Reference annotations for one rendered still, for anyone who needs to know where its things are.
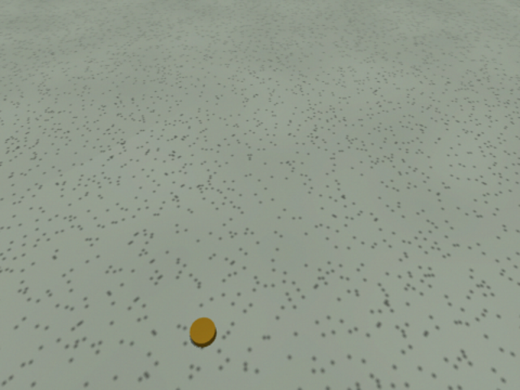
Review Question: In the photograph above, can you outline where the tin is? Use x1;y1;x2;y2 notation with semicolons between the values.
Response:
190;318;217;347

